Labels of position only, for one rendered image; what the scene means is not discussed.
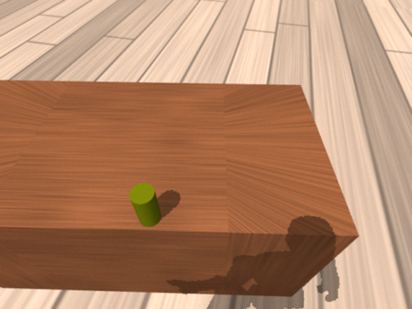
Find can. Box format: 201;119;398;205
129;183;161;227

